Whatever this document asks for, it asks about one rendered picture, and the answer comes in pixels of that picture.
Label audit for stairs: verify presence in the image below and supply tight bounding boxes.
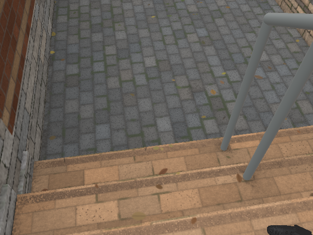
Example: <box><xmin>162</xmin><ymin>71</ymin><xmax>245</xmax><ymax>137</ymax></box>
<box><xmin>12</xmin><ymin>125</ymin><xmax>313</xmax><ymax>235</ymax></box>

